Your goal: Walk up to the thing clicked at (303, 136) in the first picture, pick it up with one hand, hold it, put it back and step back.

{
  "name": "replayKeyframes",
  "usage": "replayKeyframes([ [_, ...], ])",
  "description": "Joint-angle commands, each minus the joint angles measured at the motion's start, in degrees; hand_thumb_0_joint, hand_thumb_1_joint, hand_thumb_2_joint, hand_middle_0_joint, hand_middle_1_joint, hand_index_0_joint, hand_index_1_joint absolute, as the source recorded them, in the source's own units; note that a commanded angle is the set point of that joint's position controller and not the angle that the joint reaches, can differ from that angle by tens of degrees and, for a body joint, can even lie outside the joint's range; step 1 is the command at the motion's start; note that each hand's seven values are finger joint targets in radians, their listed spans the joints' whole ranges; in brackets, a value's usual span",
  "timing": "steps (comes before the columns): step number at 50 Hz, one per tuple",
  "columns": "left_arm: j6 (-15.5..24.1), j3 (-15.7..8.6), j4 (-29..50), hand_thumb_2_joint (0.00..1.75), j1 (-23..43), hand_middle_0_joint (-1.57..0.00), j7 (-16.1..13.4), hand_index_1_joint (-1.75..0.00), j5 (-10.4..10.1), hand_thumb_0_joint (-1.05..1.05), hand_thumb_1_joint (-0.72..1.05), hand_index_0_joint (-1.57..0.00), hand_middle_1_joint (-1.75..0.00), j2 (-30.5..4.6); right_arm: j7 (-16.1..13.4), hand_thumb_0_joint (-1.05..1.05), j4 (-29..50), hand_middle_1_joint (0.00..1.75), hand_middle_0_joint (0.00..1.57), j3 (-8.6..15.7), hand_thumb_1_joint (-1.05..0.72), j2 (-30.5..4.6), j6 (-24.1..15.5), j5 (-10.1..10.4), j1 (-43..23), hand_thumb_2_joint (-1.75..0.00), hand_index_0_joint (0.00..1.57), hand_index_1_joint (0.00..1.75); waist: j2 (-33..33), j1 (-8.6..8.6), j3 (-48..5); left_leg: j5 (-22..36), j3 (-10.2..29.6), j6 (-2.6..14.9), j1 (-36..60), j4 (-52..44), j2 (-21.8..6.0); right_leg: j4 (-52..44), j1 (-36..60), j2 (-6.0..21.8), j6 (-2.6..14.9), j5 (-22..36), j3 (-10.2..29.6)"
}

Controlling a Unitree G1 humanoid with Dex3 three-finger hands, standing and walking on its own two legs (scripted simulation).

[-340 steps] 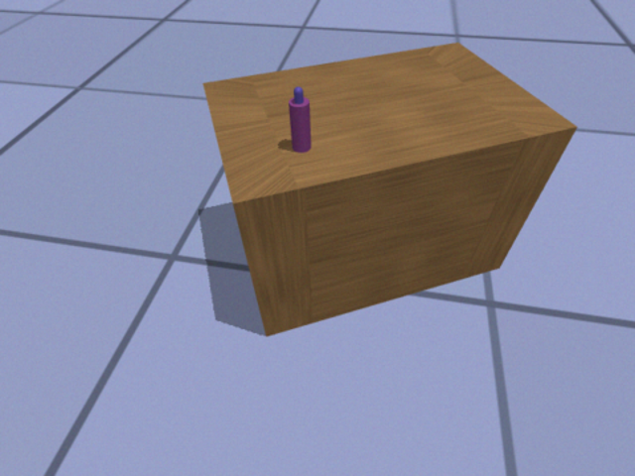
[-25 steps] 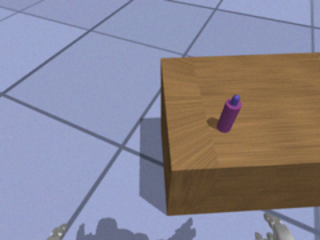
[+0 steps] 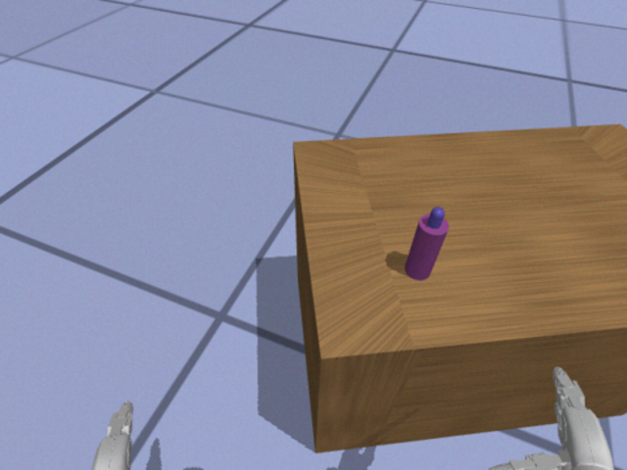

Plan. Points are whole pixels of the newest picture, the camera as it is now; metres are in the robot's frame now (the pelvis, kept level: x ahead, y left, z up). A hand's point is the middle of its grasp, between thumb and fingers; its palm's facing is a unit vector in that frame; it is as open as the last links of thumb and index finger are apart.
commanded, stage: rise first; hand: right
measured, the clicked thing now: (427, 242) +0.49 -0.20 -0.04
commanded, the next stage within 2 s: go down in 0.88 s
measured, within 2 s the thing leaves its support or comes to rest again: neither
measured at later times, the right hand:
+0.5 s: hand (545, 425) +0.18 -0.26 -0.01, palm faces +0.27 +0.90 -0.35, open 17.6 cm
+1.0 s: hand (565, 435) +0.16 -0.26 +0.01, palm faces +0.30 +0.88 -0.36, open 17.6 cm
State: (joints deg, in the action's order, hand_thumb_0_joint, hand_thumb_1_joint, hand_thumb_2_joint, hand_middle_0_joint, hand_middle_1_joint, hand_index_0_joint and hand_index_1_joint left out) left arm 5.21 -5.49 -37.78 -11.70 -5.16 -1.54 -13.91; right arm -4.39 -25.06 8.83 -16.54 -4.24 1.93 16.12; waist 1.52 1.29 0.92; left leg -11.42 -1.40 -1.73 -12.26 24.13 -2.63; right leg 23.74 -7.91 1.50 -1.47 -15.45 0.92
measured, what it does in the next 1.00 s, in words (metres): stands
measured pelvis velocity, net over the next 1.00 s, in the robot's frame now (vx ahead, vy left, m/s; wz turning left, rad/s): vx -0.02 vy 0.00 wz -0.01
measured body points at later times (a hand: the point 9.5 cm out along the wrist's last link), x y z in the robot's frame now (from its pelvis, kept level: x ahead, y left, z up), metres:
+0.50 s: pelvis +0.00 +0.00 +0.00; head -0.01 +0.01 +0.45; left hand +0.16 +0.26 -0.08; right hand +0.16 -0.30 +0.01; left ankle +0.01 +0.14 -0.74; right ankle -0.03 -0.14 -0.74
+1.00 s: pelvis -0.02 +0.00 +0.00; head -0.03 +0.01 +0.45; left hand +0.14 +0.27 -0.08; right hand +0.14 -0.31 +0.04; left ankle +0.01 +0.14 -0.74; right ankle -0.03 -0.14 -0.74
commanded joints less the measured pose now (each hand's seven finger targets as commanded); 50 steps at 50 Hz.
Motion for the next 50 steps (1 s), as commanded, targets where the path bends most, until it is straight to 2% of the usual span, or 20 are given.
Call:
replayKeyframes([
  [1, 2.7, -1.8, 8.8, 0.05, 1.5, -0.06, 0.1, -0.06, 0.0, 0.00, -0.54, -0.05, -0.06, -6.8, -0.6, 0.00, 13.1, 0.06, 0.04, 5.6, 0.58, -10.6, -3.2, 0.2, -0.1, -0.04, 0.05, 0.06, 0.3, 0.45, -6.3, 12.4, -3.0, 1.44, 7.3, -2.2, 2.0, -3.4, -1.3, -1.8, 1.26, 16.3, -3.0],
  [5, 2.3, -1.8, 9.2, 0.05, 2.0, -0.05, 0.7, -0.05, 0.1, 0.00, -0.54, -0.05, -0.05, -6.6, 0.0, 0.00, 14.8, 0.06, 0.04, 5.7, 0.60, -9.9, -3.2, 0.4, 0.6, -0.04, 0.05, 0.06, 0.2, 0.34, -3.4, 11.1, -3.4, 1.50, 6.4, -2.9, 2.2, -4.0, -2.3, -1.6, 1.16, 15.4, -2.9],
  [8, 2.4, -4.7, 8.6, 0.05, 2.3, -0.05, 0.8, -0.05, 0.1, 0.00, -0.54, -0.05, -0.05, -8.9, 0.2, 0.00, 18.4, 0.06, 0.04, 7.9, 0.60, -11.7, -3.6, 0.6, -0.3, -0.04, 0.05, 0.06, 1.5, 0.20, -3.4, 10.8, -3.2, 1.43, 6.4, -3.1, 1.9, -4.0, -1.5, -1.8, 1.21, 14.5, -3.2],
  [11, 2.5, -2.6, 9.8, 0.05, 2.8, -0.05, 1.4, -0.05, 0.2, 0.00, -0.54, -0.05, -0.05, -6.8, 0.6, 0.00, 20.9, 0.06, 0.04, 6.9, 0.60, -10.3, -4.0, 0.6, 0.4, -0.04, 0.05, 0.06, 0.5, 0.28, -4.6, 13.4, -3.3, 1.49, 7.6, -2.4, 2.0, -3.5, -1.0, -1.5, 1.13, 17.4, -3.0],
  [16, 2.9, -4.9, 12.0, 0.06, 3.8, -0.05, 0.8, -0.06, 0.4, 0.00, -0.55, -0.05, -0.06, -9.3, 0.3, 0.00, 23.1, 0.06, 0.04, 7.3, 0.57, -10.4, -4.6, 0.5, -0.3, -0.05, 0.05, 0.06, -0.7, 0.02, -5.1, 11.9, -3.5, 1.49, 8.1, -2.8, 2.2, -4.0, 0.2, -1.3, 1.19, 16.3, -2.6],
  [18, 2.6, -3.1, 9.2, 0.07, 2.3, -0.05, 1.2, -0.06, 0.4, 0.00, -0.56, -0.05, -0.06, -6.2, 0.5, 0.00, 22.9, 0.06, 0.04, 6.6, 0.58, -9.5, -4.6, 0.2, 2.2, -0.05, 0.05, 0.06, 0.6, 0.68, -3.6, 10.7, -3.3, 1.58, 7.7, -3.1, 2.0, -4.2, -0.3, -1.5, 1.24, 15.2, -2.9],
  [20, 3.0, -4.1, 11.3, 0.07, 3.7, -0.05, 1.0, -0.06, 0.5, 0.00, -0.55, -0.05, -0.06, -7.4, 0.5, 0.00, 25.5, 0.06, 0.04, 7.5, 0.58, -10.4, -5.2, 0.2, 1.3, -0.05, 0.05, 0.06, 0.1, 0.58, -4.8, 9.9, -3.3, 1.52, 8.1, -3.2, 2.0, -4.3, 0.1, -1.6, 1.31, 14.1, -2.9],
  [22, 2.9, -0.9, 10.1, 0.06, 1.8, -0.05, 1.7, -0.06, 0.4, 0.00, -0.55, -0.05, -0.06, -3.9, 0.8, 0.00, 26.1, 0.06, 0.04, 6.8, 0.59, -9.6, -5.4, 0.2, 2.6, -0.04, 0.05, 0.06, -0.1, 1.19, -3.4, 9.2, -3.4, 1.41, 8.1, -3.6, 1.9, -4.4, -1.3, -1.8, 1.42, 13.3, -3.1],
  [26, 3.1, -6.5, 9.9, 0.06, 1.6, -0.05, 1.2, -0.06, 0.6, 0.00, -0.55, -0.05, -0.05, -10.0, 0.8, 0.00, 26.2, 0.06, 0.04, 8.7, 0.59, -11.0, -5.6, 0.3, 2.5, -0.04, 0.05, 0.06, 0.5, 0.01, -4.0, 9.8, -3.6, 1.73, 7.6, -3.1, 2.1, -4.6, -0.2, -1.3, 1.04, 14.5, -2.6],
  [28, 3.1, -4.3, 7.6, 0.07, 2.6, -0.05, 1.7, -0.06, 0.5, 0.00, -0.56, -0.05, -0.05, -6.8, 0.9, 0.00, 26.2, 0.06, 0.04, 8.5, 0.58, -10.4, -5.8, 0.3, 3.3, -0.05, 0.05, 0.06, 2.7, 1.01, -2.3, 9.8, -3.4, 1.89, 7.5, -3.2, 2.0, -4.5, -1.3, -1.5, 0.89, 14.7, -2.7],
  [30, 3.7, -6.1, 9.4, 0.07, 5.0, -0.05, 1.5, -0.06, 0.5, 0.00, -0.56, -0.05, -0.05, -9.0, 0.7, 0.00, 27.5, 0.06, 0.04, 9.1, 0.57, -10.9, -6.1, 0.4, 1.8, -0.05, 0.05, 0.06, 1.0, 0.50, -2.7, 8.0, -3.5, 1.75, 7.5, -3.7, 2.0, -4.7, -1.4, -1.5, 1.15, 12.3, -2.6],
  [33, 3.9, -2.6, 9.6, 0.07, 4.6, -0.05, 1.9, -0.06, 0.5, 0.00, -0.56, -0.05, -0.06, -4.9, 1.1, 0.00, 28.5, 0.06, 0.04, 8.1, 0.57, -9.9, -6.8, 0.3, 2.8, -0.05, 0.05, 0.06, 0.6, 0.82, -1.8, 5.2, -3.3, 1.61, 6.9, -4.4, 1.8, -5.0, -1.9, -1.9, 1.58, 9.3, -3.0],
  [36, 4.4, -6.1, 10.7, 0.07, 4.7, -0.05, 1.2, -0.06, 0.6, 0.00, -0.56, -0.05, -0.06, -9.5, 0.9, 0.00, 28.0, 0.06, 0.04, 9.2, 0.56, -11.1, -7.4, 0.3, 0.4, -0.05, 0.05, 0.06, -2.1, -0.03, -2.6, 4.0, -3.4, 1.33, 6.7, -4.7, 1.9, -5.1, -1.3, -1.9, 1.79, 7.9, -2.7],
  [38, 4.5, -3.3, 9.8, 0.07, 4.3, -0.05, 1.6, -0.06, 0.6, 0.00, -0.56, -0.05, -0.06, -6.1, 1.1, 0.00, 28.1, 0.06, 0.04, 8.2, 0.58, -9.9, -7.7, 0.2, 0.1, -0.05, 0.05, 0.06, -1.2, 0.32, -1.4, 3.3, -3.4, 1.38, 6.3, -4.7, 1.8, -5.3, -1.8, -1.9, 1.81, 7.2, -2.7],
  [40, 4.7, -6.1, 10.5, 0.08, 2.9, -0.05, 1.2, -0.06, 0.6, 0.00, -0.56, -0.05, -0.06, -8.7, 0.9, 0.00, 27.0, 0.06, 0.04, 9.6, 0.57, -11.1, -8.0, 0.1, 1.3, -0.05, 0.05, 0.06, -1.5, -0.13, -2.4, 3.0, -3.4, 1.39, 6.5, -4.8, 1.7, -5.4, -1.3, -2.1, 1.90, 6.9, -2.9],
  [43, 4.8, -3.2, 8.9, 0.07, 1.8, -0.05, 1.9, -0.06, 0.4, 0.00, -0.55, -0.05, -0.06, -5.4, 1.2, 0.00, 28.4, 0.06, 0.04, 9.7, 0.59, -10.8, -8.6, 0.3, 2.1, -0.05, 0.05, 0.06, 1.2, 1.29, -1.0, 2.8, -3.6, 1.76, 6.6, -4.5, 1.8, -5.8, -2.6, -2.0, 1.51, 7.0, -2.8],
  [45, 5.0, -5.7, 9.9, 0.07, 1.9, -0.05, 1.8, -0.06, 0.4, 0.00, -0.55, -0.05, -0.06, -8.0, 1.3, 0.00, 27.1, 0.06, 0.04, 9.6, 0.59, -10.6, -8.7, 0.3, 3.5, -0.05, 0.05, 0.06, -0.7, 0.88, -1.7, 3.9, -4.0, 1.77, 7.0, -4.3, 2.1, -5.8, -2.3, -1.6, 1.48, 8.1, -2.6],
  [48, 5.1, -5.0, 9.7, 0.08, 3.1, -0.05, 2.0, -0.06, 0.4, 0.00, -0.56, -0.05, -0.06, -6.9, 1.3, 0.00, 28.3, 0.06, 0.04, 10.9, 0.57, -11.7, -9.2, 0.4, 2.4, -0.05, 0.05, 0.06, 1.4, 0.93, -1.1, 3.1, -3.6, 1.78, 6.7, -4.6, 1.9, -5.7, -2.7, -2.0, 1.53, 7.1, -2.8],
  [49, 5.2, -6.5, 8.7, 0.00, 2.7, -0.06, 1.9, -0.04, 0.5, 0.00, -0.49, -0.07, -0.06, -8.7, 1.4, 0.00, 28.2, 0.06, 0.05, 10.3, 0.49, -11.4, -9.2, 0.4, 2.8, -0.05, 0.05, 0.06, 1.0, 0.49, -0.8, 2.0, -3.6, 1.73, 6.2, -4.9, 1.8, -5.9, -2.8, -2.1, 1.66, 5.9, -2.9],
  [50, 5.3, -3.0, 6.0, 0.08, 6.4, -0.06, 2.9, -0.07, 1.9, 0.00, -0.57, -0.05, -0.06, -5.2, 2.2, 0.00, 31.8, 0.06, 0.05, 7.4, 0.51, -4.9, -10.4, 0.4, 4.2, -0.06, 0.05, 0.06, 1.5, 0.32, -1.1, 1.0, -3.2, 1.50, 4.1, -4.0, 2.2, -4.6, -4.7, -2.2, 1.75, 4.3, -2.2],
])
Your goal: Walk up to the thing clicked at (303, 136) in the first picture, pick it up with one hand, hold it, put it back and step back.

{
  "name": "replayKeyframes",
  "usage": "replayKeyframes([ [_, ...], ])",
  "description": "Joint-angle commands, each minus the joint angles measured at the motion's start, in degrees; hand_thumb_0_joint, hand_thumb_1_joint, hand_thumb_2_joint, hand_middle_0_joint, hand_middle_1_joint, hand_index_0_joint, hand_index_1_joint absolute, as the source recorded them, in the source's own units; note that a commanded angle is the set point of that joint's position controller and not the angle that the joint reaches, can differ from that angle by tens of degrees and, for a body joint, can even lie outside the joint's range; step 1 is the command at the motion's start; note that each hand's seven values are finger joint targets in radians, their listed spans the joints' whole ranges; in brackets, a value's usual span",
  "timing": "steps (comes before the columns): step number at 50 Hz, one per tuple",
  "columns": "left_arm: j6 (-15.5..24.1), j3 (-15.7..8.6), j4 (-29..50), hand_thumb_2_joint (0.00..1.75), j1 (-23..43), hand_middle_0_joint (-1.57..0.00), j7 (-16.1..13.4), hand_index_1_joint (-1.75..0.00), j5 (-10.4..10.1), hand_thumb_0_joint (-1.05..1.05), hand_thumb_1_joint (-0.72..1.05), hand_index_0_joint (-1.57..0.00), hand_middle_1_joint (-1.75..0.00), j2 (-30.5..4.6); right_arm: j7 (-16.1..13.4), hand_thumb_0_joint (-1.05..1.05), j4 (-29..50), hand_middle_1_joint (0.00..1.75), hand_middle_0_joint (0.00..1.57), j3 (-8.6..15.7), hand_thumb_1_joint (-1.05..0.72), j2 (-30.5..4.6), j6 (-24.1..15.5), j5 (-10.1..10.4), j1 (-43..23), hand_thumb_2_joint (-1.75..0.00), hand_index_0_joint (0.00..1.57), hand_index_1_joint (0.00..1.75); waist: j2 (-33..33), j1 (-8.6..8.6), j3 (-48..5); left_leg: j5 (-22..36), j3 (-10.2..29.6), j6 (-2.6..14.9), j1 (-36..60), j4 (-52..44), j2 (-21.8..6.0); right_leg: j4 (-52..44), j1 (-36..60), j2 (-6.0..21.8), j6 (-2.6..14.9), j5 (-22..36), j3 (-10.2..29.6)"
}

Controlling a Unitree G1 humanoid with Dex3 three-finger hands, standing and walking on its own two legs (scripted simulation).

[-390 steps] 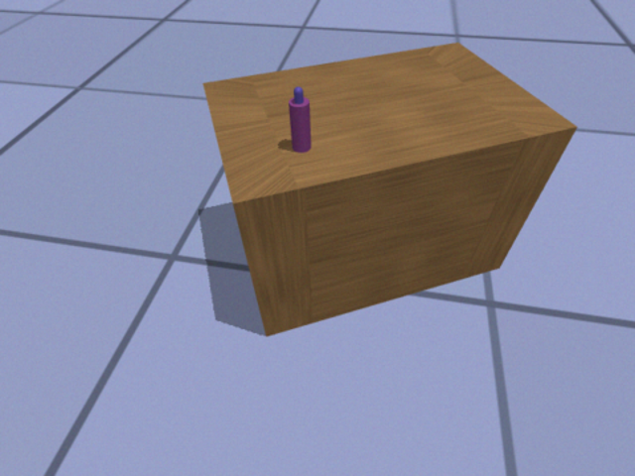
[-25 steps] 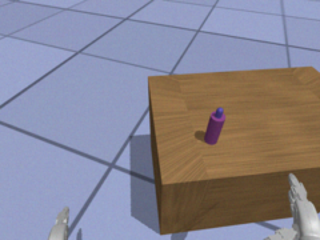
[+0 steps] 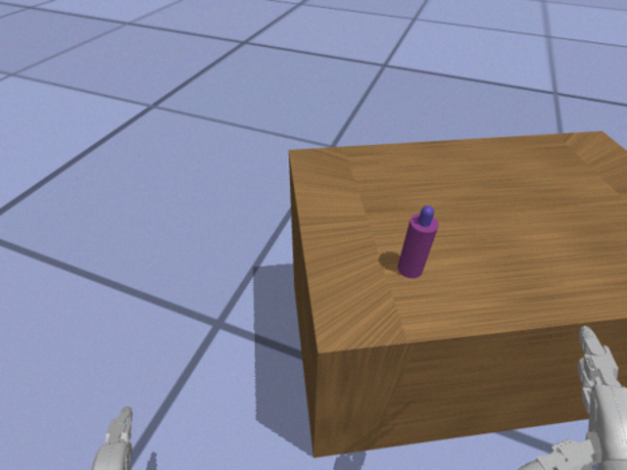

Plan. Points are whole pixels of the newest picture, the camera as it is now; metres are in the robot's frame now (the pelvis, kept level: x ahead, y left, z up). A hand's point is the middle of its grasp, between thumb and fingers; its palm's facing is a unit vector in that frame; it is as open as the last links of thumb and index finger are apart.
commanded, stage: go down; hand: right
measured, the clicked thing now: (418, 240) +0.52 -0.20 -0.04
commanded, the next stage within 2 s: none
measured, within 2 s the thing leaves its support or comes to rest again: neither
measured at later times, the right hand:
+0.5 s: hand (554, 312) +0.30 -0.31 +0.05, palm faces +0.19 +0.98 -0.10, open 17.7 cm
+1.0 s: hand (568, 290) +0.33 -0.34 +0.05, palm faces +0.14 +0.99 +0.01, open 17.4 cm
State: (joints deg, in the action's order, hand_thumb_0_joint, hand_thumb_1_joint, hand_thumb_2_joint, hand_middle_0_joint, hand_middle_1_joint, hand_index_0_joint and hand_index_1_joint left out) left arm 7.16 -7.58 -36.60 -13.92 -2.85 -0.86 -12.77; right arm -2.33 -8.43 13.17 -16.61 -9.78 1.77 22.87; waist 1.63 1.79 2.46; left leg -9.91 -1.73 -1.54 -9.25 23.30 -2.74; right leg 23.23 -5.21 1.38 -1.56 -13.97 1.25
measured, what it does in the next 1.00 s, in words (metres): stands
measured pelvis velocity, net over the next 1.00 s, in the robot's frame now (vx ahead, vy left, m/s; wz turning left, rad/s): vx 0.00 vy -0.01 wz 0.00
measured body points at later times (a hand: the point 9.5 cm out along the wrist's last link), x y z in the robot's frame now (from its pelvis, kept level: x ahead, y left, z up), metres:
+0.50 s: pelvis -0.01 +0.00 -0.01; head +0.00 -0.01 +0.44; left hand +0.15 +0.26 -0.09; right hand +0.28 -0.36 +0.06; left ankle +0.03 +0.14 -0.74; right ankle -0.01 -0.14 -0.74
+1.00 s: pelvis +0.00 -0.01 -0.03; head +0.02 -0.04 +0.42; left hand +0.16 +0.25 -0.08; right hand +0.31 -0.39 +0.05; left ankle +0.03 +0.14 -0.74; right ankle -0.01 -0.14 -0.74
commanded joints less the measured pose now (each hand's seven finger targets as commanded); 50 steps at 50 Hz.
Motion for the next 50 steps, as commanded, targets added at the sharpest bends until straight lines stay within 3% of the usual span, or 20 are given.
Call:
replayKeyframes([
  [1, 3.7, -5.2, 6.9, 0.00, 7.3, -0.06, -0.5, -0.04, -0.4, 0.00, -0.50, -0.07, -0.05, -10.5, -1.0, 0.00, 10.4, 0.06, 0.04, 10.1, 0.47, -15.3, -4.0, 0.5, -5.7, -0.06, 0.05, 0.06, 1.7, 0.66, -2.8, -1.2, -3.0, 1.41, 3.2, -4.3, 1.7, -5.1, -6.3, -2.3, 1.91, 2.8, -3.2],
  [2, 3.4, -1.3, 2.3, 0.04, 8.7, -0.05, 0.6, -0.05, 1.3, 0.00, -0.54, -0.05, -0.05, -6.5, -0.1, 0.00, 15.1, 0.05, 0.04, 5.8, 0.55, -7.1, -5.2, 0.5, -3.8, -0.03, 0.05, 0.05, 1.9, 0.33, -2.1, -1.8, -2.8, 1.41, 0.5, -3.1, 2.4, -4.3, -8.2, -1.9, 1.87, 1.5, -2.3],
  [4, 4.0, -3.4, 5.3, 0.04, 11.9, -0.05, 0.2, -0.05, 1.2, 0.00, -0.55, -0.04, -0.04, -9.4, 0.0, 0.00, 13.2, 0.05, 0.04, 9.9, 0.58, -11.4, -6.4, 0.6, -8.4, -0.03, 0.05, 0.05, -0.3, -0.82, -5.2, -2.5, -2.3, 1.09, 1.0, -3.0, 2.2, -3.3, -8.2, -2.1, 2.23, 0.4, -2.1],
  [5, 4.2, -3.1, 5.5, 0.04, 11.2, -0.05, 0.0, -0.05, 1.1, 0.00, -0.54, -0.05, -0.04, -8.7, 0.5, 0.00, 10.9, 0.06, 0.03, 9.0, 0.60, -10.2, -6.7, 1.0, -8.7, -0.04, 0.05, 0.06, -2.1, -2.04, -4.4, -2.1, -2.1, 0.85, 0.3, -2.9, 2.2, -2.6, -7.6, -2.0, 2.33, 0.7, -2.0],
  [7, 4.4, -2.8, 8.7, 0.04, 13.2, -0.05, -0.8, -0.05, 1.2, 0.00, -0.54, -0.05, -0.04, -9.6, 1.2, 0.00, 9.4, 0.06, 0.04, 11.5, 0.55, -13.3, -8.0, 1.5, -15.0, -0.04, 0.05, 0.06, -4.8, -2.74, -9.1, 0.6, -1.5, 0.43, 1.4, -2.2, 1.8, -1.3, -6.2, -2.3, 2.65, 2.7, -1.8],
  [11, 4.4, -4.4, 5.0, 0.03, 8.4, -0.05, -2.6, -0.05, 0.8, 0.00, -0.54, -0.05, -0.04, -11.1, 5.4, 0.00, 1.1, 0.05, 0.05, 13.1, 0.54, -16.0, -9.8, 5.0, -25.0, -0.03, 0.05, 0.05, -4.4, -4.52, -6.0, -3.7, -0.5, 0.10, -2.6, -3.0, 1.1, -0.8, -7.3, -2.5, 2.95, -1.7, -1.4],
  [15, 4.8, 0.7, -1.3, 0.02, 8.0, -0.05, -2.8, -0.04, -0.1, 0.00, -0.53, -0.05, -0.04, -6.1, 12.8, 0.00, -7.8, 0.05, 0.05, 13.8, 0.59, -19.6, -10.2, 8.2, -33.7, -0.01, 0.05, 0.05, 2.3, -4.27, -4.9, -5.4, 0.5, 0.44, -6.3, -0.5, 0.8, 0.4, -11.1, -2.5, 2.69, -4.0, -0.8],
  [16, 5.1, 3.1, -1.3, 0.03, 9.6, -0.05, -2.7, -0.04, -0.2, 0.00, -0.53, -0.05, -0.04, -4.4, 14.9, 0.00, -9.3, 0.05, 0.05, 13.6, 0.60, -19.7, -10.5, 9.2, -35.7, -0.01, 0.05, 0.05, 2.4, -4.00, -6.1, -5.0, 0.6, 0.40, -6.3, 0.5, 0.7, 1.4, -12.4, -2.5, 2.63, -3.7, -0.7],
  [19, 5.9, 4.6, 1.1, 0.03, 11.0, -0.05, -3.5, -0.04, -0.5, 0.00, -0.54, -0.05, -0.04, -4.9, 20.2, 0.00, -14.9, 0.05, 0.04, 16.6, 0.61, -25.1, -11.1, 11.2, -41.6, -0.01, 0.05, 0.05, 2.9, -3.64, -12.5, -0.2, 0.2, 0.68, -5.7, 4.1, 0.8, 4.3, -13.2, -2.0, 2.13, 0.5, -0.2],
  [23, 6.1, 0.7, 6.8, 0.02, 8.2, -0.05, -5.4, -0.05, -0.5, 0.00, -0.53, -0.06, -0.05, -12.3, 24.9, 0.00, -23.7, 0.05, 0.05, 20.3, 0.58, -29.8, -10.8, 14.8, -45.6, -0.01, 0.05, 0.05, -1.0, -4.44, -17.4, 4.6, -0.2, 0.53, -3.8, 5.0, 1.1, 5.7, -12.8, -2.1, 2.21, 4.5, 0.1],
  [25, 6.1, 0.4, 7.2, 0.02, 8.6, -0.05, -5.5, -0.05, -0.7, 0.00, -0.54, -0.06, -0.05, -12.8, 26.7, 0.00, -28.4, 0.05, 0.05, 21.1, 0.57, -30.9, -11.1, 15.9, -46.9, -0.02, 0.05, 0.05, -0.2, -3.57, -16.2, 3.8, -0.8, 0.97, -5.2, 5.7, 1.4, 6.0, -14.5, -1.9, 2.02, 4.5, 0.3],
  [27, 6.4, 0.4, 8.3, 0.03, 9.0, -0.05, -5.5, -0.05, -0.7, 0.00, -0.54, -0.05, -0.05, -12.7, 28.1, 0.00, -30.0, 0.05, 0.04, 21.1, 0.59, -32.2, -11.5, 16.1, -49.5, -0.02, 0.05, 0.05, 1.2, -3.26, -17.8, 4.0, -1.0, 1.55, -5.7, 6.9, 1.8, 6.6, -14.5, -1.5, 1.64, 6.2, 0.5],
  [31, 6.9, 6.2, 4.9, 0.04, 9.3, -0.05, -4.7, -0.05, -0.6, 0.00, -0.55, -0.05, -0.05, -6.1, 30.7, 0.00, -32.3, 0.05, 0.04, 19.2, 0.60, -30.5, -13.0, 16.0, -51.2, -0.03, 0.05, 0.05, 5.5, -1.46, -17.6, 1.8, -0.9, 2.33, -9.0, 9.4, 2.4, 9.1, -17.5, -0.6, 0.81, 8.6, 0.8],
  [34, 7.2, 4.1, 7.7, 0.04, 8.6, -0.05, -5.4, -0.05, -0.4, 0.00, -0.55, -0.05, -0.05, -10.1, 31.7, 0.00, -28.5, 0.05, 0.04, 20.1, 0.57, -33.3, -13.5, 16.4, -54.1, -0.03, 0.05, 0.05, 6.6, -2.47, -24.0, 4.1, -0.9, 2.29, -8.0, 10.1, 2.7, 10.1, -14.0, -0.1, 0.54, 13.0, 1.0],
  [38, 7.0, 3.0, 9.0, 0.04, 6.9, -0.05, -6.3, -0.06, -0.3, 0.00, -0.55, -0.06, -0.06, -12.4, 31.8, 0.00, -29.5, 0.05, 0.05, 21.1, 0.52, -34.2, -13.5, 16.9, -55.2, -0.04, 0.05, 0.05, 4.1, -3.86, -24.9, 5.5, -1.1, 2.12, -8.1, 10.3, 3.1, 10.8, -13.5, -0.1, 0.60, 14.9, 1.2],
  [40, 6.9, 2.7, 8.1, 0.04, 5.0, -0.06, -6.5, -0.06, -0.3, 0.00, -0.55, -0.06, -0.06, -12.5, 31.6, 0.00, -28.6, 0.04, 0.06, 22.1, 0.49, -36.2, -13.6, 16.9, -56.6, -0.03, 0.05, 0.04, 5.8, -4.14, -23.2, 5.4, -0.9, 2.15, -8.7, 10.2, 2.9, 11.0, -14.1, -0.3, 0.66, 13.8, 0.8],
  [42, 6.9, 4.4, 7.6, 0.04, 3.9, -0.06, -6.4, -0.06, -0.4, 0.00, -0.55, -0.06, -0.06, -10.1, 31.8, 0.00, -28.7, 0.05, 0.06, 20.4, 0.49, -34.1, -13.7, 16.6, -57.2, -0.04, 0.05, 0.05, 6.0, -4.65, -20.8, 5.3, -0.8, 2.08, -10.0, 10.3, 2.9, 11.4, -14.8, -0.4, 0.72, 13.3, 0.6],
  [44, 7.1, 2.6, 7.6, 0.04, 3.3, -0.06, -6.7, -0.06, -0.3, 0.00, -0.55, -0.05, -0.05, -11.8, 31.8, 0.00, -27.8, 0.05, 0.05, 21.6, 0.51, -36.2, -13.8, 16.6, -59.2, -0.04, 0.05, 0.05, 5.1, -5.35, -19.7, 5.2, -0.7, 1.94, -10.9, 10.5, 2.8, 11.6, -16.1, -0.4, 0.96, 11.2, 0.4],
  [46, 7.0, 4.2, 5.9, 0.04, 2.2, -0.06, -6.2, -0.06, -0.3, 0.00, -0.55, -0.05, -0.05, -9.8, 32.8, 0.00, -29.5, 0.05, 0.06, 20.4, 0.50, -35.1, -13.3, 16.5, -59.7, -0.04, 0.05, 0.05, 6.5, -5.95, -17.9, 4.3, -0.5, 1.97, -13.0, 10.9, 2.6, 11.7, -17.3, -0.4, 1.03, 9.5, 0.4],
  [50, 7.4, 4.4, 4.5, 0.04, 1.9, -0.05, -6.0, -0.05, -0.1, 0.00, -0.55, -0.05, -0.05, -9.3, 34.6, 0.00, -32.8, 0.05, 0.06, 20.3, 0.52, -37.2, -12.1, 16.0, -62.2, -0.03, 0.05, 0.05, 7.9, -6.79, -20.0, 4.8, -0.4, 1.86, -16.3, 13.1, 2.4, 14.4, -18.1, -0.2, 1.02, 10.8, 0.7],
])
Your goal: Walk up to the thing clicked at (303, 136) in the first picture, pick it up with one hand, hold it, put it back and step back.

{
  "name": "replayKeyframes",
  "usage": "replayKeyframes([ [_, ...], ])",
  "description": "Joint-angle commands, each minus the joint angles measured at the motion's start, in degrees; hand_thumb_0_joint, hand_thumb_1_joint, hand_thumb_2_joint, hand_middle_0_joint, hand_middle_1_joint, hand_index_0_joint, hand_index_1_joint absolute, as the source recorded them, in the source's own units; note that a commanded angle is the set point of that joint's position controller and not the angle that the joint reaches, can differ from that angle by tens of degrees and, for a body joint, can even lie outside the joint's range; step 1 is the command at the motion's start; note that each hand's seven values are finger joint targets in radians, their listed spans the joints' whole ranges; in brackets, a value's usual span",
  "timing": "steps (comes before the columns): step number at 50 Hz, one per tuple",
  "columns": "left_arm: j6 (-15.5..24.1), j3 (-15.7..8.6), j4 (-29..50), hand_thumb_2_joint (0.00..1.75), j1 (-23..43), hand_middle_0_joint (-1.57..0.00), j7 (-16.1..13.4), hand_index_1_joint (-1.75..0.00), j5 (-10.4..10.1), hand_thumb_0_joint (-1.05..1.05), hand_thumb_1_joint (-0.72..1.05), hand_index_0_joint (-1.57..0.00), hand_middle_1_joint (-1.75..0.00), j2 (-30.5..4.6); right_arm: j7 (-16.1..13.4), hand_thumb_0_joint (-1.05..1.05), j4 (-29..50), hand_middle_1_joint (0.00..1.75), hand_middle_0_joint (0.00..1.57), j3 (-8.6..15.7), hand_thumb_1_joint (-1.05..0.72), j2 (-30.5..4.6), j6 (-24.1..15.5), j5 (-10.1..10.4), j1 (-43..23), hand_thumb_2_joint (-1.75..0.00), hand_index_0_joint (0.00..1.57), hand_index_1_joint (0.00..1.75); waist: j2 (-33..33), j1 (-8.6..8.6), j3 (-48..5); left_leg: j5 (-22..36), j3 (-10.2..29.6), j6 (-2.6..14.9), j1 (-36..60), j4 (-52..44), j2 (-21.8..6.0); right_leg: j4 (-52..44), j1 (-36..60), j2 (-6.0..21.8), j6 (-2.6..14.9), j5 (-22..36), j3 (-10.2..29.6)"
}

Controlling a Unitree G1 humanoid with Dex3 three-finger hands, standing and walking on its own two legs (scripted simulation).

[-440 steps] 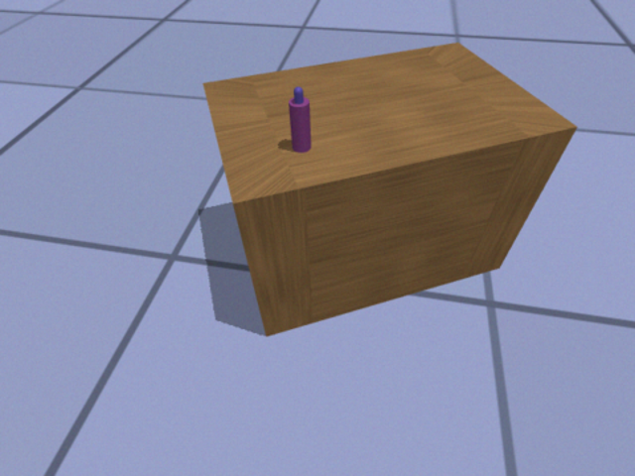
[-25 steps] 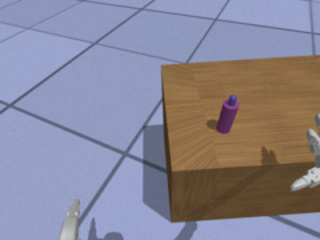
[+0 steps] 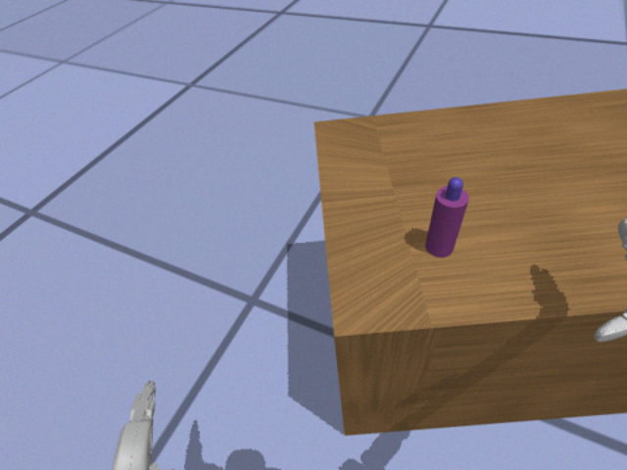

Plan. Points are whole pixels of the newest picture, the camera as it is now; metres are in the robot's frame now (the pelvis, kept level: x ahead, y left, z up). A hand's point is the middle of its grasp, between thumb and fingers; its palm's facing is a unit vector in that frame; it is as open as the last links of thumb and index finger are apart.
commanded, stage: go down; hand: right
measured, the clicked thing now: (447, 216) +0.52 -0.19 -0.02
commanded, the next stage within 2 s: approach in 2.00 s
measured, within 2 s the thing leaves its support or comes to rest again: neither
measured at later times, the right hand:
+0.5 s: hand (620, 235) +0.39 -0.35 +0.08, palm faces +0.13 +0.99 +0.01, open 17.5 cm
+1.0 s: hand (618, 217) +0.41 -0.36 +0.09, palm faces +0.11 +0.99 +0.01, open 17.3 cm
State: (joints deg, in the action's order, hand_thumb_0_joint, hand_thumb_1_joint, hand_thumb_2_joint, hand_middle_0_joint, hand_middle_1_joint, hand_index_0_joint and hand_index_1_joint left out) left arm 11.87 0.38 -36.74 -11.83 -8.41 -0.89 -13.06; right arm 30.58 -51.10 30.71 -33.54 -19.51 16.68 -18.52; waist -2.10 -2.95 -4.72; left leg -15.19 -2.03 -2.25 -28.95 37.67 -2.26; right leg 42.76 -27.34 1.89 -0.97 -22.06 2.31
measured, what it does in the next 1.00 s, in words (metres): stands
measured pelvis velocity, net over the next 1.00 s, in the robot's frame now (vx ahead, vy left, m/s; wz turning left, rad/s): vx -0.01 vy -0.01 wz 0.02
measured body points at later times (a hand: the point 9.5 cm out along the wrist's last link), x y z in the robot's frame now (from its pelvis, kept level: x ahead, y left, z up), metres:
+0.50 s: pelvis -0.02 +0.00 -0.02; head +0.06 -0.04 +0.42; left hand +0.13 +0.26 -0.07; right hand +0.37 -0.40 +0.09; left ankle +0.04 +0.15 -0.72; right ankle -0.01 -0.13 -0.72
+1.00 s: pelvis -0.01 -0.01 -0.03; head +0.07 -0.05 +0.41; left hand +0.14 +0.26 -0.07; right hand +0.40 -0.41 +0.09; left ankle +0.04 +0.15 -0.72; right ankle -0.01 -0.13 -0.72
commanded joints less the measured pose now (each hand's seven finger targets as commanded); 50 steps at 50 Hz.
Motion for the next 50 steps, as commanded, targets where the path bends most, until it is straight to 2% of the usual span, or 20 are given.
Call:
replayKeyframes([
  [1, 3.0, -2.8, 6.7, 0.04, 1.0, -0.05, -0.4, -0.06, -0.1, 0.00, -0.55, -0.05, -0.05, -9.1, 2.0, 0.00, 9.3, 0.04, 0.06, 3.1, 0.51, -21.1, -2.2, 1.2, -21.5, -0.03, 0.05, 0.04, 11.1, -2.09, -12.6, 9.5, -0.3, 2.49, 3.7, -1.2, 1.9, -5.0, 3.2, -0.7, 0.47, 18.2, -0.2],
  [3, 3.7, -3.8, 12.6, 0.04, 4.6, -0.05, -0.7, -0.05, -0.2, 0.00, -0.55, -0.05, -0.05, -11.1, 2.4, 0.00, 10.0, 0.04, 0.06, 3.8, 0.50, -22.3, -2.2, 1.7, -25.3, -0.03, 0.06, 0.04, 9.5, -2.49, -15.5, 9.2, -0.1, 2.30, 4.5, -0.8, 1.7, -4.6, 2.5, -0.9, 0.94, 14.6, -0.2],
  [4, 3.4, -4.8, 10.7, 0.04, 1.5, -0.05, -0.8, -0.05, -0.2, 0.00, -0.54, -0.05, -0.05, -12.2, 2.5, 0.00, 8.0, 0.05, 0.06, 4.6, 0.52, -23.7, -1.6, 1.7, -25.0, -0.03, 0.05, 0.05, 10.1, -2.60, -16.4, 8.4, 0.0, 2.34, 4.5, -0.8, 1.6, -4.5, 2.7, -0.9, 0.97, 13.1, -0.1],
  [5, 3.8, -3.5, 15.9, 0.04, 3.7, -0.05, -0.8, -0.05, -0.3, 0.00, -0.54, -0.05, -0.05, -12.2, 2.5, 0.00, 8.2, 0.04, 0.06, 4.7, 0.52, -24.1, -1.6, 1.8, -26.4, -0.03, 0.05, 0.04, 7.9, -2.65, -16.8, 8.0, -0.2, 2.18, 5.2, -0.9, 1.7, -4.6, 2.1, -1.0, 1.18, 12.2, 0.0],
  [6, 3.7, -4.1, 14.3, 0.04, 2.3, -0.05, -0.8, -0.05, -0.4, 0.00, -0.54, -0.05, -0.05, -12.5, 2.5, 0.00, 6.0, 0.05, 0.06, 5.7, 0.52, -25.6, -1.4, 1.6, -25.9, -0.03, 0.05, 0.05, 8.5, -1.98, -16.8, 7.3, 0.0, 2.25, 5.5, -0.6, 1.7, -4.4, 1.4, -1.1, 1.23, 11.3, 0.1],
  [8, 3.6, -1.7, 14.9, 0.04, 0.9, -0.05, -0.5, -0.05, -0.4, 0.00, -0.54, -0.05, -0.05, -10.1, 2.6, 0.00, 3.5, 0.04, 0.06, 5.4, 0.53, -25.8, -0.9, 1.2, -26.3, -0.03, 0.06, 0.04, 7.4, -1.70, -16.4, 6.9, 0.2, 2.11, 5.6, -0.4, 1.6, -3.9, -0.8, -1.4, 1.47, 10.7, 0.1],
  [9, 3.6, -2.7, 15.9, 0.04, 0.7, -0.05, -0.6, -0.05, -0.5, 0.00, -0.54, -0.05, -0.05, -10.9, 2.5, 0.00, 1.3, 0.04, 0.06, 5.9, 0.55, -27.2, -0.6, 0.6, -26.3, -0.02, 0.05, 0.04, 6.7, -1.97, -17.2, 7.1, 0.6, 2.05, 5.9, -0.3, 1.4, -3.5, -1.7, -1.5, 1.54, 10.6, 0.0],
  [11, 3.8, -0.8, 17.6, 0.05, 1.4, -0.05, -0.4, -0.05, -0.3, 0.00, -0.55, -0.05, -0.05, -9.6, 2.4, 0.00, 1.7, 0.05, 0.06, 6.1, 0.56, -28.9, -0.8, 0.0, -29.1, -0.02, 0.06, 0.05, 7.5, -1.35, -16.8, 7.1, 0.5, 2.25, 4.5, 0.5, 1.6, -3.0, -3.0, -1.5, 1.48, 10.6, -0.3],
  [13, 3.5, -2.1, 14.8, 0.04, -1.3, -0.05, -0.2, -0.05, -0.1, 0.00, -0.54, -0.05, -0.05, -10.4, 2.4, 0.00, -0.5, 0.05, 0.05, 6.0, 0.57, -30.1, -0.7, -0.7, -28.9, -0.03, 0.05, 0.05, 9.7, -1.53, -14.5, 4.5, 0.5, 2.64, 1.5, 1.1, 1.8, -2.7, -3.9, -1.5, 1.37, 7.9, -0.3],
  [16, 4.2, -0.9, 17.1, 0.05, 0.4, -0.05, 0.4, -0.05, 0.1, 0.00, -0.55, -0.05, -0.05, -9.9, 2.7, 0.00, -0.8, 0.05, 0.06, 6.4, 0.56, -32.0, -0.9, -1.3, -31.1, -0.03, 0.05, 0.05, 10.9, -1.57, -16.3, 1.9, 0.8, 2.78, -0.4, 1.8, 2.0, -2.1, -5.1, -1.4, 1.33, 4.9, -0.2],
  [22, 4.3, -2.7, 16.0, 0.05, -3.2, -0.05, 0.1, -0.05, 0.4, 0.00, -0.55, -0.05, -0.05, -12.3, 3.7, 0.00, -2.5, 0.04, 0.06, 8.4, 0.52, -35.6, -0.4, -1.5, -33.1, -0.03, 0.06, 0.04, 13.4, -2.56, -22.2, 5.9, 0.4, 2.97, -1.4, 4.4, 2.4, 0.6, -2.6, -1.2, 0.76, 11.5, 0.1],
  [25, 4.7, -1.8, 21.7, 0.06, 0.4, -0.05, -0.1, -0.06, 0.4, 0.00, -0.56, -0.05, -0.05, -12.6, 4.2, 0.00, 0.5, 0.04, 0.07, 7.6, 0.51, -35.4, -0.2, -1.6, -37.1, -0.03, 0.06, 0.04, 13.3, -3.21, -26.0, 8.0, 0.2, 3.01, -2.0, 5.0, 2.7, 2.2, -0.4, -0.8, 0.53, 17.0, 0.5],
  [28, 4.0, -1.0, 14.9, 0.06, -4.6, -0.05, 0.3, -0.06, 0.5, 0.00, -0.57, -0.04, -0.05, -10.6, 4.2, 0.00, -4.4, 0.05, 0.06, 6.5, 0.53, -33.7, 0.8, -2.3, -34.8, -0.04, 0.06, 0.05, 12.8, -3.51, -19.5, 5.9, 0.1, 3.11, -5.0, 5.3, 2.7, 2.4, -4.6, -1.1, 0.89, 13.4, 0.4],
  [31, 4.5, -2.5, 21.6, 0.06, 0.5, -0.05, 0.3, -0.06, 0.5, 0.00, -0.57, -0.04, -0.05, -13.1, 4.1, 0.00, -1.7, 0.04, 0.06, 6.8, 0.51, -35.9, 1.0, -2.9, -37.2, -0.04, 0.06, 0.04, 12.9, -3.65, -23.0, 6.1, 0.2, 3.23, -4.0, 5.4, 2.7, 2.4, -3.4, -0.9, 0.89, 12.9, 0.4],
  [32, 4.3, -3.5, 20.9, 0.06, -2.4, -0.05, 0.0, -0.06, 0.7, 0.00, -0.57, -0.04, -0.05, -14.2, 4.1, 0.00, -1.4, 0.05, 0.06, 6.8, 0.52, -36.7, 1.3, -3.2, -38.5, -0.04, 0.06, 0.05, 12.8, -4.22, -23.0, 6.5, -0.1, 3.28, -4.9, 5.7, 2.9, 2.5, -2.9, -0.7, 0.60, 14.2, 0.5],
  [35, 3.8, -0.8, 19.8, 0.06, -5.7, -0.05, 0.9, -0.06, 0.4, 0.00, -0.57, -0.05, -0.05, -10.9, 4.2, 0.00, -2.9, 0.05, 0.06, 7.3, 0.51, -35.8, 1.7, -2.8, -36.4, -0.04, 0.06, 0.05, 14.2, -3.18, -21.6, 6.3, -0.6, 3.35, -5.3, 6.0, 3.2, 2.6, -2.5, -0.5, 0.17, 16.3, 0.8],
  [39, 3.5, -2.6, 21.2, 0.06, -6.7, -0.05, 1.1, -0.06, 0.6, 0.00, -0.57, -0.04, -0.05, -12.5, 4.4, 0.00, -1.6, 0.04, 0.07, 7.9, 0.48, -37.1, 2.1, -2.8, -37.5, -0.04, 0.06, 0.04, 13.5, -4.17, -23.6, 10.0, -0.3, 3.19, -4.9, 6.9, 3.0, 4.4, -2.3, -0.7, 0.39, 20.5, 0.6],
  [40, 3.6, -3.6, 21.7, 0.07, -5.5, -0.05, 1.1, -0.06, 0.6, 0.00, -0.57, -0.04, -0.05, -13.8, 4.3, 0.00, -1.9, 0.04, 0.07, 8.3, 0.49, -37.8, 2.3, -3.1, -37.5, -0.04, 0.06, 0.04, 14.0, -3.93, -23.8, 9.2, -0.2, 3.34, -5.1, 6.9, 2.9, 4.3, -2.8, -0.7, 0.48, 19.7, 0.6],
  [46, 3.6, -1.1, 23.0, 0.07, -2.9, -0.05, 1.4, -0.06, 0.6, 0.00, -0.57, -0.04, -0.05, -11.3, 4.4, 0.00, -2.1, 0.04, 0.07, 7.4, 0.50, -37.5, 1.8, -3.8, -40.2, -0.04, 0.06, 0.04, 16.0, -3.51, -22.6, 5.9, -0.4, 3.69, -8.5, 7.7, 3.3, 4.6, -3.0, 0.0, 0.05, 18.8, 1.2],
  [50, 3.3, -3.2, 22.5, 0.06, -5.4, -0.05, 1.1, -0.05, 0.8, 0.00, -0.56, -0.05, -0.05, -13.7, 4.6, 0.00, -4.5, 0.04, 0.07, 8.7, 0.49, -39.8, 2.5, -4.0, -39.5, -0.04, 0.06, 0.04, 15.1, -4.34, -23.8, 6.2, -0.2, 3.54, -6.5, 7.6, 3.0, 4.7, -4.7, -0.6, 0.62, 14.9, 0.7],
])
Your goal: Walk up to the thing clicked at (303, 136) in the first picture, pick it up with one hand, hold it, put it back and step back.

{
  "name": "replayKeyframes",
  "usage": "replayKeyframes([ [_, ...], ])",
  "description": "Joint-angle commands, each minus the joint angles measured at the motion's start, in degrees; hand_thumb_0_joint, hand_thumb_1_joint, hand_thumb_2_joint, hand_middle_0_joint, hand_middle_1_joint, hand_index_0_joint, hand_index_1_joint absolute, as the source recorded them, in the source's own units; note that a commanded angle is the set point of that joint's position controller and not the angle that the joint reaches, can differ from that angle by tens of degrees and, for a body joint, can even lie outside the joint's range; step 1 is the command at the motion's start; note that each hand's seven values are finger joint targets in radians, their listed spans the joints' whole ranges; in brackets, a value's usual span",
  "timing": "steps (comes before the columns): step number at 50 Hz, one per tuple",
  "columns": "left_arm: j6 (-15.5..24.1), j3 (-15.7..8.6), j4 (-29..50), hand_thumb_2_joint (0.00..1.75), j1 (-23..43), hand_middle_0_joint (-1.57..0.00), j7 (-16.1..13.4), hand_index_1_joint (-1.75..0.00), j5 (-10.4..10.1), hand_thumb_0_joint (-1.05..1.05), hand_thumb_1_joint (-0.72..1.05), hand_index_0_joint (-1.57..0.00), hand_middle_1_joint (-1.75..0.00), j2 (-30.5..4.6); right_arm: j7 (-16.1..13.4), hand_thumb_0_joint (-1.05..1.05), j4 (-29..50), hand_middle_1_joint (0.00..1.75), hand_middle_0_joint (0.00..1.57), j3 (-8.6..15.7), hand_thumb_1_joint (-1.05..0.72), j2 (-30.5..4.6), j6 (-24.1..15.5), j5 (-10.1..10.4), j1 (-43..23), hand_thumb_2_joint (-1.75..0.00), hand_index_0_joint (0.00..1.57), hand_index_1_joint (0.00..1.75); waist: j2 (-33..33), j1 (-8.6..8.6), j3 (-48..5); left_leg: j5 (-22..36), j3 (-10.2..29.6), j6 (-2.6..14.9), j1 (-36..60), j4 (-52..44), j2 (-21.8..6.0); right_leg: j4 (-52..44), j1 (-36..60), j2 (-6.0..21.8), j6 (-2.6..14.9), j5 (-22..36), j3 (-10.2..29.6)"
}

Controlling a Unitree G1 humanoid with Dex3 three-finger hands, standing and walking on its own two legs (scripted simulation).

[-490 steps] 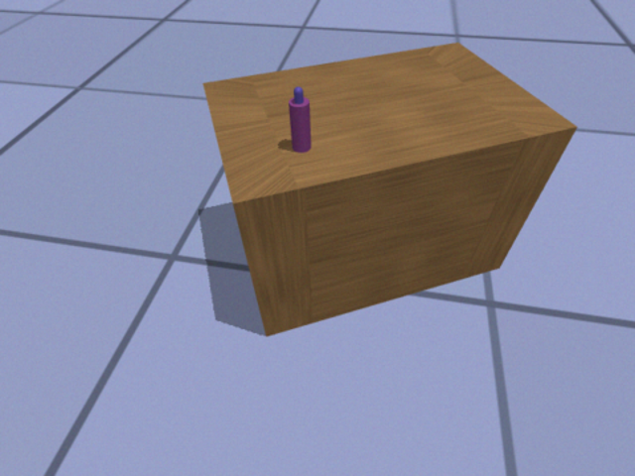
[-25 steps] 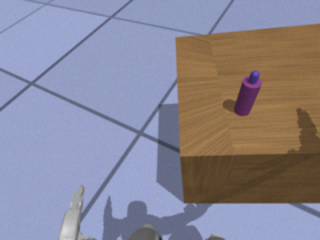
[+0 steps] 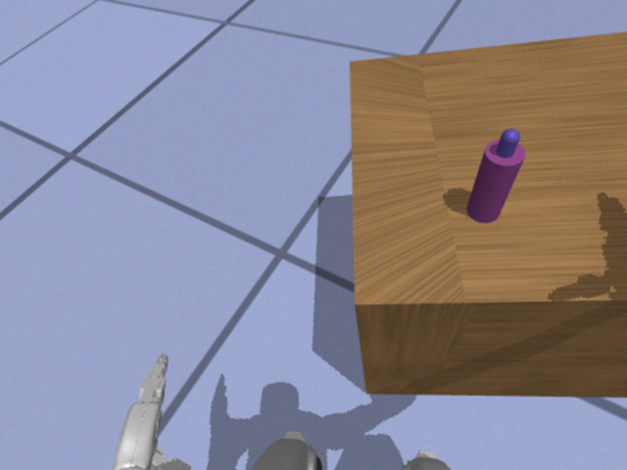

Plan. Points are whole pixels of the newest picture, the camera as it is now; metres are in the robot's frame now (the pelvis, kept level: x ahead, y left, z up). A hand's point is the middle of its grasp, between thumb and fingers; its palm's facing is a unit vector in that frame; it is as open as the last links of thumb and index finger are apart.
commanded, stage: go down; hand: right
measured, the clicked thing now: (496, 175) +0.53 -0.19 +0.02
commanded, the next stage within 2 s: approach in 1.00 s
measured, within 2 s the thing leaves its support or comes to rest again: neither
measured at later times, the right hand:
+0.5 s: hand out of the picture +0.43 -0.38 +0.12, palm faces +0.16 +0.99 +0.01, open 17.4 cm
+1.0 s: hand out of the picture +0.44 -0.38 +0.11, palm faces +0.17 +0.99 +0.02, open 17.3 cm
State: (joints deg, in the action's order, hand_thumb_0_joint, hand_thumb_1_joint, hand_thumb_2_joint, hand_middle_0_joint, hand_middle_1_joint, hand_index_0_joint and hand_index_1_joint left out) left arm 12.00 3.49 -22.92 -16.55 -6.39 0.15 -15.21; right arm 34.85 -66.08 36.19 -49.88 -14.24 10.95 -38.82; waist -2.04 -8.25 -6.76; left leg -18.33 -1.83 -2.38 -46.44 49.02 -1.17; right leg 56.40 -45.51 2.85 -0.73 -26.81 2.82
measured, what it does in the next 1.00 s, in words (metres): stands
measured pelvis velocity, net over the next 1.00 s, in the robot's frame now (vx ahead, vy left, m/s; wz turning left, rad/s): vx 0.01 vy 0.00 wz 0.00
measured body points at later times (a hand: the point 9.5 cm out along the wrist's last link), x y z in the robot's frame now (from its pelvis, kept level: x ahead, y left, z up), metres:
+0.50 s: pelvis +0.00 +0.00 -0.01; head +0.10 -0.05 +0.43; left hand +0.15 +0.26 -0.03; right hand +0.42 -0.43 +0.12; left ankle +0.05 +0.16 -0.68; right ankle +0.00 -0.12 -0.68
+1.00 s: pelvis +0.01 +0.00 -0.01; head +0.10 -0.05 +0.43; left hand +0.16 +0.26 -0.03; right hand +0.42 -0.43 +0.11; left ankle +0.05 +0.16 -0.68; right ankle +0.00 -0.12 -0.68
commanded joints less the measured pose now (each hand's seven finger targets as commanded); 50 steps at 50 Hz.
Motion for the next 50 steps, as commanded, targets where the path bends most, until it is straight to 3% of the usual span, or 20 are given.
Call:
replayKeyframes([
  [1, 3.1, -5.7, 8.2, 0.06, -2.5, -0.05, -0.9, -0.05, -0.2, 0.00, -0.56, -0.04, -0.05, -10.9, 0.4, 0.00, 10.0, 0.05, 0.07, 3.5, 0.50, -23.8, -2.5, 1.5, -18.7, -0.04, 0.06, 0.05, 14.6, 1.02, -21.6, 9.9, -0.2, 3.51, 12.0, -3.9, 1.8, -8.7, 12.9, -1.9, 0.62, 18.9, 0.0],
  [3, 3.3, -6.7, 11.1, 0.06, -1.1, -0.05, -1.0, -0.05, -0.2, 0.00, -0.56, -0.05, -0.05, -12.2, 0.4, 0.00, 11.0, 0.05, 0.07, 4.7, 0.49, -25.4, -2.6, 1.4, -20.4, -0.04, 0.06, 0.05, 14.1, 0.60, -25.6, 12.4, -0.5, 3.40, 13.2, -3.2, 1.9, -8.0, 14.4, -1.7, 0.47, 22.6, 0.4],
  [5, 3.1, -6.3, 12.4, 0.06, -0.9, -0.05, -1.0, -0.05, -0.3, 0.00, -0.56, -0.04, -0.05, -11.8, 0.3, 0.00, 11.7, 0.04, 0.07, 4.0, 0.49, -24.9, -2.6, 1.2, -21.7, -0.04, 0.06, 0.04, 14.0, 0.52, -24.7, 12.5, -0.6, 3.44, 12.2, -3.0, 2.0, -7.5, 14.3, -1.7, 0.63, 23.6, 0.4],
  [8, 2.9, -2.8, 9.9, 0.06, 0.4, -0.05, -0.3, -0.05, -0.3, 0.00, -0.56, -0.04, -0.05, -7.9, -0.1, 0.00, 8.2, 0.04, 0.07, 2.7, 0.50, -23.2, -2.9, 0.8, -21.3, -0.04, 0.06, 0.04, 14.0, 1.37, -17.9, 7.7, -0.4, 3.70, 9.1, -3.2, 2.0, -8.0, 9.1, -1.7, 0.94, 16.7, 0.1],
  [9, 3.0, -4.2, 10.4, 0.06, 0.2, -0.05, -0.4, -0.05, -0.3, 0.00, -0.56, -0.04, -0.05, -9.0, -0.2, 0.00, 8.3, 0.04, 0.07, 2.6, 0.51, -23.8, -3.1, 0.7, -21.9, -0.04, 0.06, 0.04, 14.3, 0.77, -17.8, 6.4, -0.5, 3.81, 8.0, -2.9, 2.1, -8.4, 9.2, -1.4, 0.74, 15.4, 0.5],
  [13, 3.1, -3.7, 15.0, 0.05, 0.0, -0.05, -0.4, -0.05, 0.1, 0.00, -0.56, -0.04, -0.05, -9.9, 0.2, 0.00, 9.3, 0.04, 0.07, 2.4, 0.51, -25.8, -2.6, -0.5, -24.2, -0.03, 0.06, 0.04, 14.9, 0.14, -23.1, 10.4, -0.2, 3.64, 10.0, -2.2, 1.9, -7.0, 11.3, -1.6, 0.75, 19.4, 0.1],
  [16, 2.9, -6.3, 12.9, 0.05, -2.5, -0.05, -0.3, -0.05, 0.0, 0.00, -0.56, -0.05, -0.05, -11.9, 0.6, 0.00, 8.4, 0.04, 0.07, 2.7, 0.50, -26.2, -2.5, 0.2, -24.2, -0.04, 0.06, 0.04, 15.7, -0.46, -22.5, 10.2, -0.8, 3.64, 8.6, -1.6, 2.2, -6.7, 11.9, -1.5, 0.62, 20.2, 0.5],
  [22, 2.9, -4.3, 12.9, 0.06, -1.8, -0.05, 0.1, -0.05, -0.1, 0.00, -0.56, -0.04, -0.05, -9.9, 0.3, 0.00, 9.0, 0.04, 0.07, 3.3, 0.50, -27.5, -2.6, 0.0, -26.0, -0.04, 0.06, 0.04, 16.5, 0.11, -22.7, 7.8, -0.6, 3.68, 7.1, -1.3, 2.0, -6.4, 10.7, -1.7, 0.77, 16.4, 0.4],
  [24, 2.9, -3.6, 13.4, 0.06, -1.4, -0.05, 0.1, -0.05, 0.0, 0.00, -0.56, -0.04, -0.05, -9.4, 0.3, 0.00, 8.8, 0.04, 0.07, 3.6, 0.51, -27.8, -2.5, -0.1, -26.0, -0.04, 0.06, 0.04, 17.1, 0.08, -24.7, 9.5, -0.5, 3.66, 7.9, -1.1, 2.0, -5.8, 11.2, -1.5, 0.58, 19.0, 0.4],
  [26, 2.9, -5.5, 16.4, 0.06, 0.1, -0.05, -0.4, -0.05, 0.0, 0.00, -0.56, -0.04, -0.04, -11.6, 0.2, 0.00, 10.1, 0.04, 0.07, 4.1, 0.50, -29.3, -2.3, -0.4, -26.9, -0.03, 0.06, 0.04, 17.9, 0.28, -27.0, 10.4, -0.7, 3.73, 8.8, -1.1, 2.1, -5.8, 13.3, -1.5, 0.38, 21.4, 0.6],
  [29, 2.0, -5.9, 12.0, 0.06, -3.7, -0.05, -0.3, -0.05, 0.0, 0.00, -0.56, -0.04, -0.05, -11.8, 0.2, 0.00, 6.6, 0.04, 0.07, 3.1, 0.48, -27.1, -0.9, -0.6, -22.8, -0.04, 0.06, 0.04, 17.7, 0.68, -23.3, 10.2, -1.0, 3.81, 8.3, -1.4, 2.3, -6.1, 12.7, -1.5, 0.31, 23.1, 0.7],
  [32, 2.2, -6.4, 16.1, 0.06, -0.3, -0.05, -0.5, -0.05, 0.0, 0.00, -0.57, -0.04, -0.04, -12.7, 0.3, 0.00, 10.3, 0.04, 0.08, 3.6, 0.47, -27.7, -1.3, -0.5, -25.7, -0.04, 0.06, 0.04, 17.0, 0.42, -27.3, 12.8, -1.2, 3.86, 9.0, -0.9, 2.5, -5.5, 14.8, -1.0, -0.03, 27.8, 1.2],
  [33, 2.0, -6.1, 14.2, 0.06, -1.3, -0.05, -0.4, -0.05, 0.0, 0.00, -0.57, -0.04, -0.04, -12.0, 0.4, 0.00, 9.3, 0.04, 0.07, 2.9, 0.48, -26.5, -1.3, -0.4, -25.0, -0.04, 0.06, 0.04, 18.1, 0.49, -25.4, 11.8, -1.4, 4.02, 7.5, -0.7, 2.6, -5.6, 14.9, -0.7, -0.25, 29.0, 1.3],
  [36, 1.8, -4.6, 13.3, 0.06, -2.4, -0.05, 0.2, -0.05, -0.4, 0.00, -0.56, -0.04, -0.05, -10.3, 0.2, 0.00, 4.4, 0.05, 0.06, 2.7, 0.51, -24.7, -1.1, -0.1, -21.8, -0.05, 0.06, 0.05, 12.9, -0.25, -20.2, 10.7, -1.1, 3.71, 8.3, -1.5, 2.5, -5.7, 9.3, -1.2, 0.66, 23.1, 1.1],
  [38, 1.9, -4.0, 18.0, 0.06, -0.8, -0.05, 0.4, -0.05, -0.2, 0.00, -0.56, -0.04, -0.04, -10.1, 0.1, 0.00, 8.5, 0.05, 0.06, 4.1, 0.51, -27.1, -1.7, -0.6, -23.0, -0.05, 0.06, 0.05, 14.5, 0.46, -26.0, 14.1, -0.7, 3.77, 10.5, -0.6, 2.2, -5.1, 11.9, -1.2, 0.49, 26.7, 0.7],
  [40, 1.3, -6.5, 16.8, 0.06, -5.8, -0.05, 0.3, -0.05, -0.1, 0.00, -0.56, -0.04, -0.04, -12.1, 0.2, 0.00, 7.8, 0.05, 0.06, 4.5, 0.52, -27.9, -1.7, -0.7, -21.5, -0.05, 0.06, 0.05, 15.2, -0.11, -26.1, 15.0, -0.9, 3.76, 10.2, -0.5, 2.5, -4.8, 14.1, -1.2, 0.27, 30.5, 0.8],
  [42, 0.6, -6.1, 12.7, 0.05, -8.4, -0.05, 1.1, -0.05, -0.2, 0.00, -0.56, -0.05, -0.05, -11.5, 0.5, 0.00, 6.0, 0.05, 0.07, 4.3, 0.49, -26.2, -1.8, 0.1, -19.4, -0.04, 0.06, 0.05, 16.3, -0.14, -23.1, 14.0, -1.3, 3.83, 7.6, -0.2, 2.7, -4.6, 14.2, -0.8, -0.11, 33.3, 1.3],
  [44, 1.0, -6.2, 15.1, 0.05, -5.2, -0.05, 1.3, -0.05, -0.1, 0.00, -0.56, -0.04, -0.04, -11.1, 0.4, 0.00, 11.3, 0.05, 0.07, 4.2, 0.49, -27.2, -2.9, 0.1, -26.1, -0.04, 0.06, 0.05, 18.1, -0.80, -25.1, 13.3, -0.8, 3.91, 6.2, 0.0, 2.5, -4.1, 15.6, -0.7, -0.12, 31.9, 1.1],
  [49, 0.8, -4.5, 11.1, 0.05, -4.9, -0.05, 1.5, -0.05, -0.1, 0.00, -0.55, -0.05, -0.05, -9.6, 0.0, 0.00, 7.5, 0.05, 0.06, 4.1, 0.51, -26.8, -2.6, -0.6, -22.7, -0.05, 0.06, 0.05, 18.1, 0.24, -21.6, 9.6, -0.5, 3.93, 6.2, -0.5, 2.1, -4.8, 11.0, -1.4, 0.42, 23.3, 0.5],
  [50, 1.1, -4.4, 14.8, 0.05, -1.7, -0.05, 1.4, -0.05, -0.1, 0.00, -0.55, -0.04, -0.04, -9.9, 0.0, 0.00, 9.8, 0.05, 0.07, 3.6, 0.51, -26.7, -2.9, -0.6, -25.2, -0.04, 0.06, 0.05, 18.3, 0.19, -23.1, 9.2, -0.4, 3.97, 6.6, -0.8, 2.1, -5.2, 11.4, -1.4, 0.43, 22.0, 0.6],
])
